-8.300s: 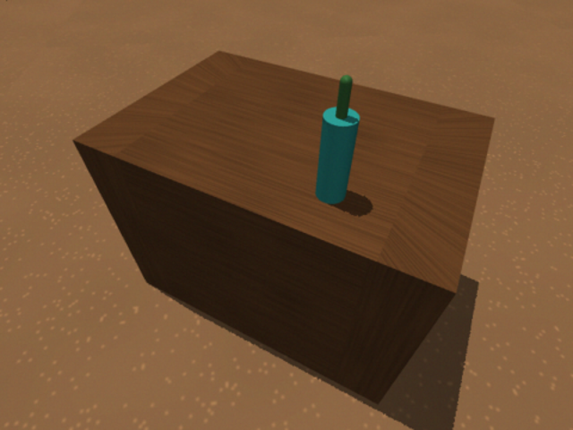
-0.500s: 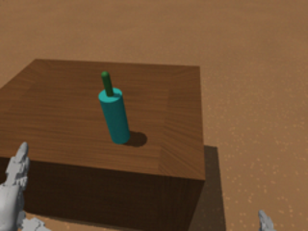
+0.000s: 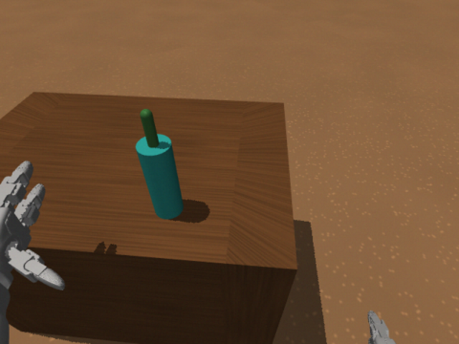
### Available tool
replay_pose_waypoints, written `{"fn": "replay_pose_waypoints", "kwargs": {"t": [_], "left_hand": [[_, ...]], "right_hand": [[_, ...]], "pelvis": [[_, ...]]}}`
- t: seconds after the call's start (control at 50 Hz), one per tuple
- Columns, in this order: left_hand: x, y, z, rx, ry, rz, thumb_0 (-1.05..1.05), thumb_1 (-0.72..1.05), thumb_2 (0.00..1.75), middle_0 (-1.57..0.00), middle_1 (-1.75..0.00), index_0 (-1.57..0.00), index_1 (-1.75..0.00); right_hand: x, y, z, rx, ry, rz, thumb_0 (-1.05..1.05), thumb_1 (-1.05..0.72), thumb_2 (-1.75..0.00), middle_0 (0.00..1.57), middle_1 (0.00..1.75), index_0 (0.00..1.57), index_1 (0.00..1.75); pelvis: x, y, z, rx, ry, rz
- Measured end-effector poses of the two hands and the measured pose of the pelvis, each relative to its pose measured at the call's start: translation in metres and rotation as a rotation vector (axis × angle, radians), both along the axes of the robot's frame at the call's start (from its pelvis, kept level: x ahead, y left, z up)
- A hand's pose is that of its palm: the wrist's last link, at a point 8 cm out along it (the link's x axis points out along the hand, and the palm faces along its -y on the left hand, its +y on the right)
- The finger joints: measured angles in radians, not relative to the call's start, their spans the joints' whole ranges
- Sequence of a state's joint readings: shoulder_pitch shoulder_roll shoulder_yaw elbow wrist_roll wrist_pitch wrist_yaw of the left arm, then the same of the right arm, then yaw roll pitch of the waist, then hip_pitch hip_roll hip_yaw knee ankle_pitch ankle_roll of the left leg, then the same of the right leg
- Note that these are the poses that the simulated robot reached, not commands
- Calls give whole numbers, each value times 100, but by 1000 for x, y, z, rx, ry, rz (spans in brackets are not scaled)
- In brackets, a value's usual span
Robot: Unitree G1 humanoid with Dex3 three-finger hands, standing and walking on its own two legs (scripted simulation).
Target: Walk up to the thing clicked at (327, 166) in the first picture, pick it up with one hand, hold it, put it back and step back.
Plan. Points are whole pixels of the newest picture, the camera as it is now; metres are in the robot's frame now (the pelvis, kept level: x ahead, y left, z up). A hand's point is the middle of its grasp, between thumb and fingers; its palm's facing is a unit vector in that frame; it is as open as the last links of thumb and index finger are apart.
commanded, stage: go down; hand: left
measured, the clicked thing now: (159, 166) +0.48 +0.17 +0.07
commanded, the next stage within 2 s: none
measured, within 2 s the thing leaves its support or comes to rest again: neither
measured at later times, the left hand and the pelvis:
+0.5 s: hand (41, 196) +0.35 +0.33 +0.13, palm faces +0.12 -0.99 -0.01, open 17.7 cm; pelvis +0.00 +0.00 +0.00, yaw -1 degrees
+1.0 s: hand (40, 183) +0.37 +0.34 +0.13, palm faces +0.11 -0.99 -0.01, open 17.7 cm; pelvis +0.01 +0.01 -0.01, yaw -1 degrees
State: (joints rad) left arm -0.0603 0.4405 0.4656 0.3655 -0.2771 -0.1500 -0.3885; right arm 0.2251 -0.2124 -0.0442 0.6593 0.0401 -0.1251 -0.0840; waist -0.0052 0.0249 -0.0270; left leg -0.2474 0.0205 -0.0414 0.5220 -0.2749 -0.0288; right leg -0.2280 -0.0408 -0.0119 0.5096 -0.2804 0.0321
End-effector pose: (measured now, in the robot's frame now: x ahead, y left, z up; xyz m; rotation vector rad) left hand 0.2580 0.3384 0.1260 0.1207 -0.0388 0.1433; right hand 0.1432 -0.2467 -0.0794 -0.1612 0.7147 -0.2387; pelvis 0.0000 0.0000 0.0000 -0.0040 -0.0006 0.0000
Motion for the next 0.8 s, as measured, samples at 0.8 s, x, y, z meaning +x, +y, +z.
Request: {"fn": "replay_pose_waypoints", "kwargs": {"t": [0.8], "left_hand": [[83, 48, 1, -123, 55, -32, -2, -61, 8, -5, -5, -5, -5]], "right_hand": [[-8, 0, 6, -102, 3, 33, -1, 53, -5, 6, 5, 5, 5]], "pelvis": [[4, 7, -6, -13, 123, -16]]}}
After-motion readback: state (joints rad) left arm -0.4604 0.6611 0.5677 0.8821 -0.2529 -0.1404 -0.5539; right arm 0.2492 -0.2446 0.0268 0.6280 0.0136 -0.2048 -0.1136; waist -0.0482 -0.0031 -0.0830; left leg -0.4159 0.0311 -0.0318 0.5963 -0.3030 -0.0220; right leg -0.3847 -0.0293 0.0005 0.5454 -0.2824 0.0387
